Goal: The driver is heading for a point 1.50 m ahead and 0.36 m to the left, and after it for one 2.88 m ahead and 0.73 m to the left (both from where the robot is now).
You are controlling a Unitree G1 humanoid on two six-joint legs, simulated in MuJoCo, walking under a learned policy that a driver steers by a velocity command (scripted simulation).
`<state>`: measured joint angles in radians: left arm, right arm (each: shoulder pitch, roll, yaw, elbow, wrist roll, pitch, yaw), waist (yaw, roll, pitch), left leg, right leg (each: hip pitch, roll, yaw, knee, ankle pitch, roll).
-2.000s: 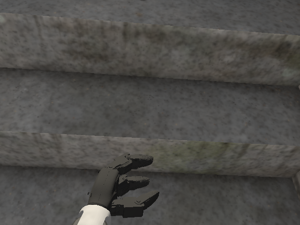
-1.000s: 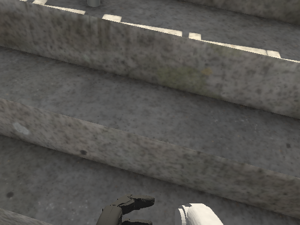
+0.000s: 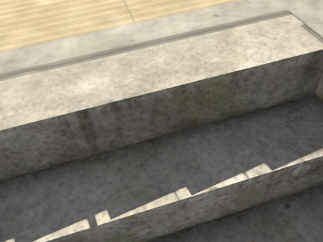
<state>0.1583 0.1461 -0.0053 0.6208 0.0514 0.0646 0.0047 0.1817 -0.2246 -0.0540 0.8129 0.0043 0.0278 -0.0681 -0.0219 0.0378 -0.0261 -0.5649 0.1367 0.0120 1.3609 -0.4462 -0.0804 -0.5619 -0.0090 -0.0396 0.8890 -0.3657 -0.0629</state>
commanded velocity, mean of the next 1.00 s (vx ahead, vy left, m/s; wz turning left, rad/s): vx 0.01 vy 0.00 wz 0.32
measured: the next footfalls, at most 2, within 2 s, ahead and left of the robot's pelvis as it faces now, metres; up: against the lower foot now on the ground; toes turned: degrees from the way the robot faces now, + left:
left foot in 0.36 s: +0.06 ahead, +0.15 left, +0.00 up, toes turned +4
right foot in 0.72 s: +0.11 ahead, -0.08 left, +0.00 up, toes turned +16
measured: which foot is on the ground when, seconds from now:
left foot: up 0.00-0.34, down 0.36-0.74, up 0.76-1.00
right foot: down 0.00-0.46, up 0.48-0.70, down 0.72-1.00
